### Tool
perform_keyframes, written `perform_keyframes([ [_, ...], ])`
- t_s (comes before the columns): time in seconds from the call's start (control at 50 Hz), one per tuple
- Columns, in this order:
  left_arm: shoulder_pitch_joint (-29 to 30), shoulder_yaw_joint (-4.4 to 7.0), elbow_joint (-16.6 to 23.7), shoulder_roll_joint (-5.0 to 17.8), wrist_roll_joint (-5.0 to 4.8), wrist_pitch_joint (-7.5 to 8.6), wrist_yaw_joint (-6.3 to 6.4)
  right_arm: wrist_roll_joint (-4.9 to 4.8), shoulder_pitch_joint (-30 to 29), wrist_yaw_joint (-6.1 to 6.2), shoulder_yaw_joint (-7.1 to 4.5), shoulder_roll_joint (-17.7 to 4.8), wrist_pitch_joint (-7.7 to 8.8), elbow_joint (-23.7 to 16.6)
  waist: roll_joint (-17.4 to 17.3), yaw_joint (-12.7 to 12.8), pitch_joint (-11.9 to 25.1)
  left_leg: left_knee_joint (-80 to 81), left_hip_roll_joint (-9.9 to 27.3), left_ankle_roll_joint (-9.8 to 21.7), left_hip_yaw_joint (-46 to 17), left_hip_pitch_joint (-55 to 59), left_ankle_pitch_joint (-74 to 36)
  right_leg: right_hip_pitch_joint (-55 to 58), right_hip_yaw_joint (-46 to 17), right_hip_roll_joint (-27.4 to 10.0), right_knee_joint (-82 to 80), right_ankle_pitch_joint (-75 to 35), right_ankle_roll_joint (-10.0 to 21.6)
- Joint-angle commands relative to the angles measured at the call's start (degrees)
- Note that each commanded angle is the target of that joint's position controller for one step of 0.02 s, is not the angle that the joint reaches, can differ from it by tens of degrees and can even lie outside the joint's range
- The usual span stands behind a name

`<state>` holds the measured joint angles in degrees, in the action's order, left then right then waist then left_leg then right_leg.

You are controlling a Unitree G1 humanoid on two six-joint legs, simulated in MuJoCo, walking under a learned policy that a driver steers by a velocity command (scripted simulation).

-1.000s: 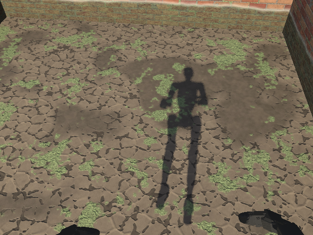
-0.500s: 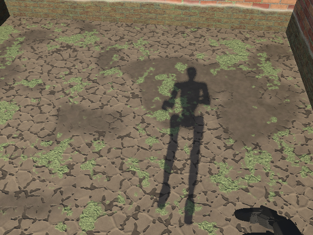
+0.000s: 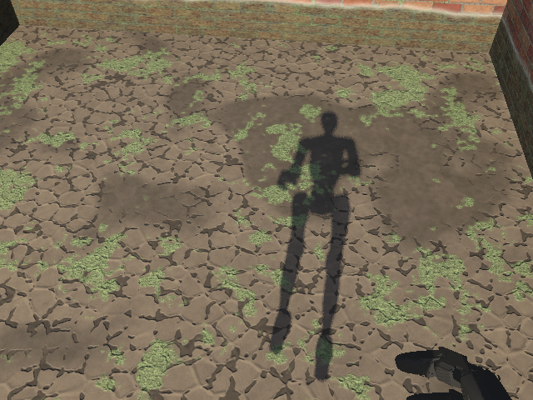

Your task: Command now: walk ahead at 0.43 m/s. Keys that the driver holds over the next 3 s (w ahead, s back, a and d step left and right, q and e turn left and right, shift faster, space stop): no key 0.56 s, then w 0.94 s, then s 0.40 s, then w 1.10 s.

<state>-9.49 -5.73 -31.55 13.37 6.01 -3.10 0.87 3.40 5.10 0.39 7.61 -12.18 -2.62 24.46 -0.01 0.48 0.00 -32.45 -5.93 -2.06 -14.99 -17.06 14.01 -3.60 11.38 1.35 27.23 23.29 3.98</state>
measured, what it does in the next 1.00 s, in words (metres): stands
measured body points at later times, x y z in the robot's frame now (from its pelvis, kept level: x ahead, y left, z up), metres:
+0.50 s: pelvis +0.01 +0.00 +0.01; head +0.02 -0.01 +0.46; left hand +0.07 +0.24 -0.12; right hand +0.13 -0.23 -0.11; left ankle +0.04 +0.14 -0.73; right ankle -0.08 -0.05 -0.73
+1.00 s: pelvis +0.01 +0.01 +0.00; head +0.02 +0.01 +0.45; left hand +0.11 +0.24 -0.12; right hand +0.21 -0.18 -0.08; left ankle +0.04 +0.14 -0.73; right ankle -0.08 -0.05 -0.73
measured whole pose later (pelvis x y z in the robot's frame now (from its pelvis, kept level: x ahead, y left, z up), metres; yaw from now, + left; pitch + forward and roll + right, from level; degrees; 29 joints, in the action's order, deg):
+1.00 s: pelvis +0.01 +0.01 +0.00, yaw +2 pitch -1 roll +0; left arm -16.3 -4.8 -38.1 12.4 5.1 -4.5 1.5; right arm 3.9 9.7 2.1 6.8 -10.1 -3.8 29.1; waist 0.2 1.1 -1.5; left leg -29.8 -5.9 -0.9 -13.5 -15.2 13.0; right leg 0.2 13.0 0.6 22.1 21.8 3.0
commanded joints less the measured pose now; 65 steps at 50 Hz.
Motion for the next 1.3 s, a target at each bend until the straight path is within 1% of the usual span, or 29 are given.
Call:
perform_keyframes([
  [0.02, 1.4, 1.35, 3.7, 4.4, -0.09, 0.75, 0.15, -0.03, -4.5, 0.13, -1.4, -3.7, 0.91, -5.0, -1.7, 0.0, 4.9, 3.9, 5.3, 1.4, -2.0, 0.4, -20.5, 3.2, -5.0, -7.6, -4.9, -23.4, -3.4],
  [0.06, -0.8, 1.75, 2.0, 5.3, -0.54, 0.5, 0.15, -0.46, -2.9, 0.03, -1.65, -4.0, 0.66, -3.6, -1.3, 0.0, 4.2, 5.0, 5.5, 1.6, -2.7, 0.4, -19.0, 4.4, -5.5, -7.8, -6.2, -25.5, -3.6],
  [0.1, -2.0, 2.19, 0.6, 6.0, -1.07, 0.09, 0.2, -0.83, -1.1, 0.01, -2.03, -4.3, 0.43, -2.0, -0.3, -0.3, 3.5, 5.8, 5.5, 1.7, -2.4, 0.1, -15.4, 5.4, -5.7, -8.2, -7.7, -26.2, -3.0],
  [0.2, -4.6, 2.99, -2.9, 5.8, -2.32, -1.02, 0.37, -1.57, 2.8, 0.29, -2.92, -4.0, -0.26, 1.5, -0.1, -0.6, 0.5, 6.6, 5.2, 1.9, -0.9, -1.4, -9.2, 6.1, -5.4, -8.5, -11.0, -23.8, -1.5],
  [0.26, -5.9, 3.37, -4.6, 5.4, -2.63, -1.52, 0.63, -1.78, 4.6, 0.5, -3.38, -3.7, -0.45, 3.0, -0.1, -0.6, -0.1, 6.4, 5.0, 2.1, -0.3, -2.0, -9.8, 6.9, -4.9, -8.5, -11.2, -26.6, -1.3],
  [0.34, -8.1, 3.78, -6.7, 5.2, -2.85, -2.07, 1.08, -1.84, 7.2, 0.88, -3.84, -3.5, -0.61, 4.8, 0.2, -0.4, 0.4, 5.7, 4.7, 2.6, 0.3, -2.1, -12.4, 8.4, -4.3, -8.4, -10.4, -31.9, -1.5],
  [0.36, -7.9, 4.31, -6.2, 7.3, -4.34, -2.32, 1.18, -1.54, 7.7, 1.01, -4.25, -4.6, -0.44, 4.8, -0.1, -0.5, -0.3, 6.6, 5.6, 2.2, 0.0, -2.8, -23.0, 9.1, -4.8, -8.4, -9.2, -37.2, -1.7],
  [0.38, -9.0, 4.45, -6.7, 7.4, -4.19, -2.6, 1.47, -1.5, 8.6, 1.12, -4.44, -5.0, -0.3, 5.4, -0.5, -0.2, 1.4, 6.1, 5.3, 2.3, 0.2, -2.2, -26.8, 10.6, -4.6, -8.1, -8.4, -40.1, -2.0],
  [0.42, -10.9, 4.36, -7.6, 6.6, -3.82, -3.04, 1.79, -1.3, 9.6, 1.41, -4.42, -4.4, -0.46, 6.2, 0.1, 0.2, 3.4, 6.1, 5.0, 2.6, 0.7, -0.8, -27.6, 11.6, -4.7, -8.0, -7.8, -42.6, -2.3],
  [0.46, -11.5, 4.29, -8.1, 6.1, -3.75, -3.4, 1.86, -1.21, 10.3, 1.7, -4.48, -3.9, -0.81, 6.6, 1.0, 0.2, 3.5, 6.3, 4.8, 2.9, 1.2, -0.3, -26.2, 11.2, -4.5, -7.9, -8.0, -41.6, -2.3],
  [0.52, -11.9, 4.3, -8.6, 6.0, -3.84, -3.61, 1.8, -1.09, 11.2, 2.03, -4.73, -4.0, -1.38, 6.9, 0.8, -0.1, 2.6, 6.6, 4.7, 3.2, 1.7, -0.2, -24.1, 9.3, -4.2, -7.9, -8.9, -37.6, -1.9],
  [0.54, -13.0, 3.91, -10.1, 3.9, -2.61, -3.45, 1.78, -1.28, 11.7, 2.08, -4.51, -2.8, -1.69, 7.6, 0.9, 0.0, 3.0, 5.5, 3.7, 3.7, 2.2, 0.6, -13.7, 8.3, -3.5, -7.7, -9.8, -30.5, -1.6],
  [0.56, -12.5, 3.84, -10.1, 3.8, -2.86, -3.2, 1.58, -1.26, 11.6, 2.13, -4.46, -2.5, -1.99, 7.2, 1.1, -0.3, 0.8, 5.8, 3.8, 3.7, 2.2, -0.2, -10.5, 6.1, -3.6, -8.1, -10.8, -26.9, -1.2],
  [0.58, -11.9, 3.31, -10.2, 2.6, -2.86, -2.78, 1.28, -1.14, 12.5, 2.12, -4.27, -1.8, -2.23, 7.6, 0.8, -0.8, 0.0, 7.2, 4.3, 3.6, 1.5, 0.8, -8.0, 4.1, -3.1, -7.9, -12.2, -20.8, -1.1],
  [0.6, -11.2, 2.94, -9.9, 1.9, -2.92, -2.32, 0.99, -1.15, 11.8, 2.08, -4.13, -1.7, -2.38, 7.5, 0.1, -0.6, -2.1, 8.2, 4.3, 3.5, 0.8, 0.4, -7.6, 2.5, -2.8, -7.1, -13.3, -15.5, -1.4],
  [0.62, -10.6, 2.74, -9.5, 1.9, -2.81, -1.86, 0.86, -1.05, 10.4, 2.09, -4.02, -2.0, -2.38, 6.8, -0.8, -0.4, -3.8, 8.6, 4.2, 3.4, 0.5, -0.1, -8.9, 1.3, -2.7, -6.5, -14.0, -13.0, -1.8],
  [0.64, -10.4, 2.64, -9.2, 2.3, -2.65, -1.46, 0.84, -0.83, 9.4, 2.16, -3.87, -2.1, -2.26, 6.2, -1.4, -0.3, -4.2, 8.6, 4.0, 3.1, 0.4, 0.0, -10.6, 1.0, -2.7, -6.2, -14.1, -13.0, -2.2],
  [0.68, -10.7, 2.53, -9.1, 3.0, -2.35, -0.88, 0.91, -0.57, 8.7, 2.31, -3.56, -2.1, -1.89, 5.2, -1.1, -0.2, -3.3, 7.9, 3.6, 2.8, 0.4, 0.7, -13.6, 1.9, -2.7, -6.2, -13.5, -16.3, -2.6],
  [0.74, -10.8, 2.44, -8.4, 3.6, -2.01, -0.53, 1.03, -0.36, 7.9, 2.49, -3.04, -1.8, -1.39, 4.1, -0.5, -0.1, -1.4, 6.3, 2.9, 2.6, 1.1, 1.5, -15.7, 3.3, -2.7, -6.3, -12.3, -19.5, -2.6],
  [0.86, -8.9, 2.17, -6.0, 3.4, -1.3, -0.46, 0.8, 0.16, 5.3, 2.35, -2.12, -1.0, -0.98, 1.6, -0.3, -0.2, -0.1, 3.8, 2.3, 2.4, 2.2, 1.9, -18.2, 3.6, -2.3, -6.3, -10.2, -22.2, -2.1],
  [0.88, -9.0, 2.57, -4.6, 5.1, -2.51, -0.73, 0.77, 0.55, 6.1, 2.16, -2.31, -1.9, -0.67, 1.4, -0.3, -0.2, -0.3, 4.4, 2.5, 2.1, 2.7, 1.4, -24.1, 4.6, -2.3, -6.0, -9.1, -23.5, -2.1],
  [0.9, -8.9, 2.44, -4.2, 4.6, -2.3, -0.93, 0.88, 0.62, 5.4, 2.01, -2.31, -2.2, -0.43, 1.1, -1.2, 0.2, 0.3, 4.0, 2.4, 2.0, 2.8, 1.8, -26.5, 5.0, -2.2, -5.7, -8.3, -24.4, -2.2],
  [0.96, -8.1, 2.12, -2.4, 4.0, -1.35, -1.02, 0.9, 0.88, 2.9, 1.73, -1.89, -1.6, -0.14, -0.5, -0.8, 0.6, 1.9, 3.7, 2.3, 2.3, 2.7, 2.9, -28.3, 5.1, -2.2, -5.4, -6.7, -25.0, -2.8],
  [0.98, -7.5, 1.79, -2.8, 2.8, 0.07, -0.83, 0.71, 0.38, 0.5, 1.68, -1.54, -0.7, -0.17, -1.3, -0.3, 0.8, 3.0, 2.6, 2.0, 2.8, 2.3, 3.4, -22.4, 4.6, -2.3, -5.6, -7.1, -23.9, -2.7],
  [1.0, -6.6, 1.85, -2.2, 3.4, 0.12, -0.62, 0.49, 0.41, -0.1, 1.64, -1.4, -0.6, -0.2, -1.9, 0.5, 0.5, 2.5, 2.6, 2.1, 2.8, 2.3, 2.9, -20.5, 4.0, -2.4, -6.0, -7.2, -22.9, -2.5],
  [1.04, -5.4, 1.87, -1.2, 3.9, -0.15, -0.37, 0.25, 0.42, -0.8, 1.48, -1.45, -1.4, -0.16, -2.3, 0.1, 0.3, 2.0, 2.5, 2.4, 2.7, 2.0, 2.4, -20.0, 3.2, -2.4, -6.2, -7.0, -21.1, -1.9],
  [1.08, -4.8, 1.84, -0.4, 4.4, -0.15, -0.21, 0.14, 0.43, -1.8, 1.27, -1.41, -1.8, 0.01, -2.8, -0.7, 0.3, 1.9, 2.2, 2.5, 2.6, 1.8, 2.2, -20.7, 2.8, -2.6, -6.3, -6.5, -20.4, -1.6],
  [1.2, -3.3, 1.66, 1.5, 4.9, 0.18, 0.06, -0.01, 0.35, -4.7, 0.75, -1.21, -2.5, 0.66, -4.2, -1.2, 0.8, 2.9, 2.2, 2.9, 2.9, 1.0, 1.9, -22.5, 2.9, -3.1, -6.5, -5.1, -19.3, -1.8],
  [1.3, -2.2, 1.52, 2.7, 5.0, 0.27, 0.3, -0.17, 0.36, -6.6, 0.45, -1.09, -2.8, 0.98, -4.8, -1.2, 1.0, 3.7, 2.6, 3.3, 2.9, 0.5, 1.9, -23.0, 3.1, -3.6, -6.9, -4.9, -19.0, -1.9],
])
Next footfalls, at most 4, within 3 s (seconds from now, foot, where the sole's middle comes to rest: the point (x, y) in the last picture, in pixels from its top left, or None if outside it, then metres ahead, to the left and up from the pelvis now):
none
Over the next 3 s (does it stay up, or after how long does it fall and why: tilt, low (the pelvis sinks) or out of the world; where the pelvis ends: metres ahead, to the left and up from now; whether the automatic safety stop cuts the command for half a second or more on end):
stays up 0.00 0.01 0.00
